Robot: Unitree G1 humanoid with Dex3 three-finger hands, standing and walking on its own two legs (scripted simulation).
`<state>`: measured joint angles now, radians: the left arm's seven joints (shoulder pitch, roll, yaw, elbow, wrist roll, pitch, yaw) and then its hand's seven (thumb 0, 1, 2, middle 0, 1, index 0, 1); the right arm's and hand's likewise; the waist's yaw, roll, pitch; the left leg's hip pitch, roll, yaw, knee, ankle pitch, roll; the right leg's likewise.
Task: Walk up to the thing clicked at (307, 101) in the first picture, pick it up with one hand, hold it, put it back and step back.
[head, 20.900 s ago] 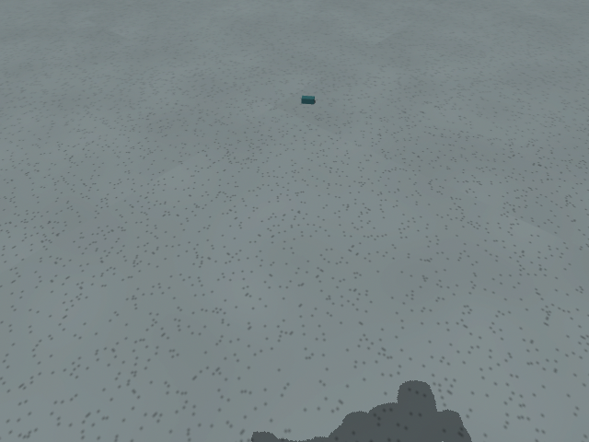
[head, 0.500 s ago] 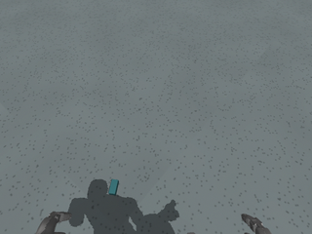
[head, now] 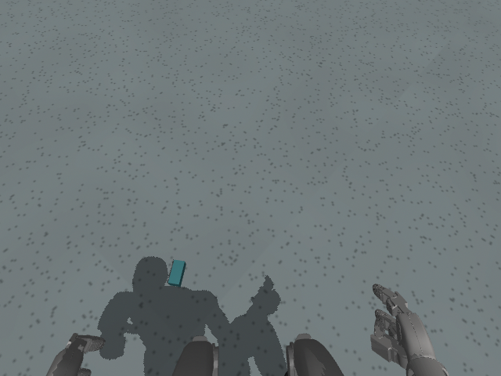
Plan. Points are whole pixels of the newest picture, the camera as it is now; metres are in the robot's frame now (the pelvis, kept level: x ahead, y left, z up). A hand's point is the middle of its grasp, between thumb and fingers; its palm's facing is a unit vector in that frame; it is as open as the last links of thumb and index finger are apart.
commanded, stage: rise first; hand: left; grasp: from above
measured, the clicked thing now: (177, 273) +0.46 +0.24 -0.66
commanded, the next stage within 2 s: approach in 1.88 s
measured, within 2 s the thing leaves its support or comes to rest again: neither
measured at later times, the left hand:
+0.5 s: hand (127, 328) +0.24 +0.28 -0.32, palm faces -0.47 -0.45 -0.75, open 13.8 cm
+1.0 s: hand (142, 300) +0.33 +0.29 -0.46, palm faces -0.50 -0.11 -0.86, open 13.9 cm
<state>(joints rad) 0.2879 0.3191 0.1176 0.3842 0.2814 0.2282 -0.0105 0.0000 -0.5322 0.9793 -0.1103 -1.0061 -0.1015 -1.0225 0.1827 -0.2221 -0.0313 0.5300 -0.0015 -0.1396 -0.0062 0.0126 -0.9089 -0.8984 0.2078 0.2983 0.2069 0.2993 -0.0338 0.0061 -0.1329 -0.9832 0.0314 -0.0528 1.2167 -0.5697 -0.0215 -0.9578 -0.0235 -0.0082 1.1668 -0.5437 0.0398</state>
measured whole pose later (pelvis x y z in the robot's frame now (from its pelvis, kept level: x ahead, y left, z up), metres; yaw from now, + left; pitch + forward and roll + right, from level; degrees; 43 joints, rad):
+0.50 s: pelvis -0.06 -0.01 -0.19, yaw -1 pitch +34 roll -2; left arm -0.26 0.51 0.14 0.72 0.72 -0.15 0.04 0.00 -0.46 0.94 -0.11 -1.00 -0.11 -1.01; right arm 0.07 -0.29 -0.07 0.65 -0.01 -0.16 0.04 0.01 -0.85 -0.88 0.21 0.30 0.21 0.30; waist -0.03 0.01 -0.16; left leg -1.81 0.01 -0.08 1.92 -0.70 -0.04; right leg -1.79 -0.02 0.01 1.89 -0.69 0.04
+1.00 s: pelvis -0.09 +0.01 -0.31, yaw -5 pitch +32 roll -8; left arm -0.71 0.74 0.15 1.16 1.15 -0.41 0.19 0.00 -0.43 0.98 -0.05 -0.97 -0.07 -0.96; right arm 0.14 -0.27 -0.01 0.75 -0.09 -0.02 0.10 0.01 -0.83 -0.87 0.21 0.30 0.21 0.30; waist -0.13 -0.01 -0.07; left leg -2.21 -0.02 -0.15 2.32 -0.67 -0.03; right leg -2.14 0.00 -0.01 2.23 -0.65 0.05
